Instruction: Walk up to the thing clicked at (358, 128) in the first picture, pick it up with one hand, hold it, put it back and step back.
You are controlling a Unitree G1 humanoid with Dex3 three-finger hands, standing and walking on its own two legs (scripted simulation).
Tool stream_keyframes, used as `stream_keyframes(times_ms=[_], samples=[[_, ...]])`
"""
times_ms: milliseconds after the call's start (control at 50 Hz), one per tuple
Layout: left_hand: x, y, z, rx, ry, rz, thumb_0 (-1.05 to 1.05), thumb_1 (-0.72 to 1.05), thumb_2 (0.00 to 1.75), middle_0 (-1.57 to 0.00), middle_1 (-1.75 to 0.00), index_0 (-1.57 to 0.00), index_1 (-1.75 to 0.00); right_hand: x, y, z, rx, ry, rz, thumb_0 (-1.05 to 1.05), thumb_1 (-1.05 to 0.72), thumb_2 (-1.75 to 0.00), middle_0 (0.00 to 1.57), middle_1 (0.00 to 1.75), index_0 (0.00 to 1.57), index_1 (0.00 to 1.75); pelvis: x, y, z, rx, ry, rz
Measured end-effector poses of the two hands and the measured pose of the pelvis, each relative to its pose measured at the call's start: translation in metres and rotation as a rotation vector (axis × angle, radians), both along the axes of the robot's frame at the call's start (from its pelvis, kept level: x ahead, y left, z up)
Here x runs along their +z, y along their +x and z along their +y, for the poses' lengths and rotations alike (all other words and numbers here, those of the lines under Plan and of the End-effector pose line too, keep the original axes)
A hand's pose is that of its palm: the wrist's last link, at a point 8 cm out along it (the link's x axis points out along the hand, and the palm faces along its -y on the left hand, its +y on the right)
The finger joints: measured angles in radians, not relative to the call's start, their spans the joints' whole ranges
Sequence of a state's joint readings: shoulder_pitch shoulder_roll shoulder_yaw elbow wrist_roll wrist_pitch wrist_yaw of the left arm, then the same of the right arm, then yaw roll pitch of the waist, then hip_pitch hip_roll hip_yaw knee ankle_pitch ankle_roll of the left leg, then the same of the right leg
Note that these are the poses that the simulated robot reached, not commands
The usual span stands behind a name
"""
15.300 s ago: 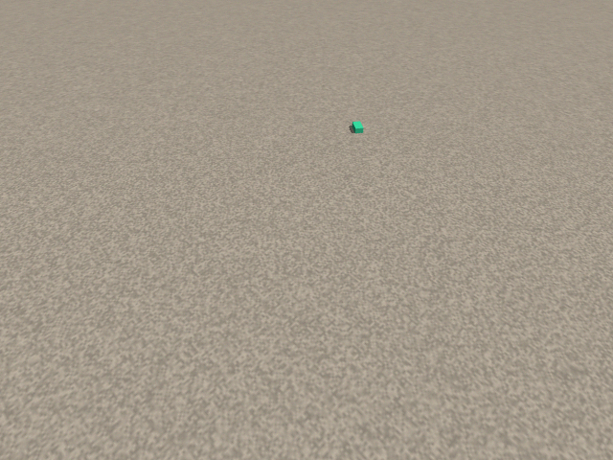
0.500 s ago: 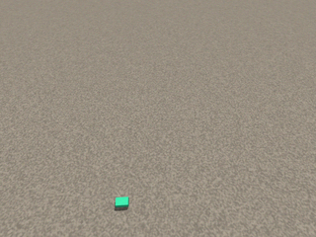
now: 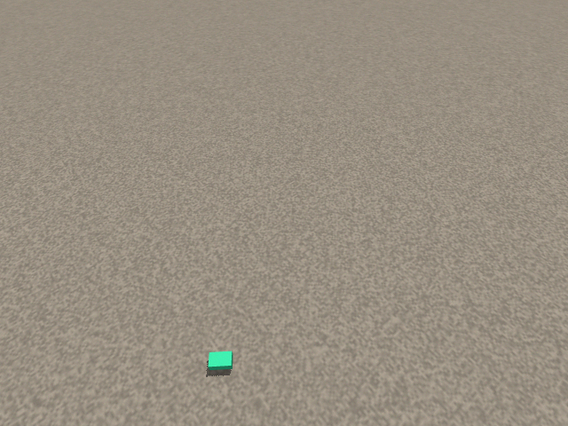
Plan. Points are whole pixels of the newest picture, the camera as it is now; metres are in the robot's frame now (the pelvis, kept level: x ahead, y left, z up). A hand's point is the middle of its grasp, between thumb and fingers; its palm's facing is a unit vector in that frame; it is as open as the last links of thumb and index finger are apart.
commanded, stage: stand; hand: left
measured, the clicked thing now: (220, 360) +0.49 +0.24 -0.76
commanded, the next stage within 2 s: walk up in 0.30 s
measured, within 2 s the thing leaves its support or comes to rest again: neither
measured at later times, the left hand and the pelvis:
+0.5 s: hand out of the picture +0.09 +0.25 -0.16, palm faces -0.02 -0.94 -0.35, open 7.4 cm; pelvis +0.02 -0.01 -0.01, yaw -2 degrees
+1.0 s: hand (146, 424) +0.18 +0.23 -0.16, palm faces -0.09 -0.95 -0.31, open 7.3 cm; pelvis +0.04 +0.00 -0.01, yaw -5 degrees
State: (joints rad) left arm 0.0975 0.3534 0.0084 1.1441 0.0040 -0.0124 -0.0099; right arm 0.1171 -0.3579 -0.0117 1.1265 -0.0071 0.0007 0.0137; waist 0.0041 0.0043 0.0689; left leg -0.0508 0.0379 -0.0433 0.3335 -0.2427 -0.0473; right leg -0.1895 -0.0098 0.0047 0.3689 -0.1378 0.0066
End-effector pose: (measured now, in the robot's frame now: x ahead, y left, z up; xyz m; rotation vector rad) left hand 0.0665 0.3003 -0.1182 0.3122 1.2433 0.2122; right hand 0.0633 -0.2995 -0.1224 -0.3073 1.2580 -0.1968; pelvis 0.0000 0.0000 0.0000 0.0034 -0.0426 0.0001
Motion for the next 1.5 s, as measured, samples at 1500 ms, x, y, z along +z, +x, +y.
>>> stream_keyframes(times_ms=[1500], samples=[[0.001, 0.085, -0.034, -0.152, -0.005, -0.031, 0.0, 0.91, 0.9, -0.2, -0.3, -0.2, -0.3, -0.008, -0.016, -0.02, -0.148, -0.002, -0.047, 0.01, -0.9, -0.89, 0.2, 0.3, 0.2, 0.3, -0.007, 0.033, -0.014, -0.144, 0.004, -0.022]])
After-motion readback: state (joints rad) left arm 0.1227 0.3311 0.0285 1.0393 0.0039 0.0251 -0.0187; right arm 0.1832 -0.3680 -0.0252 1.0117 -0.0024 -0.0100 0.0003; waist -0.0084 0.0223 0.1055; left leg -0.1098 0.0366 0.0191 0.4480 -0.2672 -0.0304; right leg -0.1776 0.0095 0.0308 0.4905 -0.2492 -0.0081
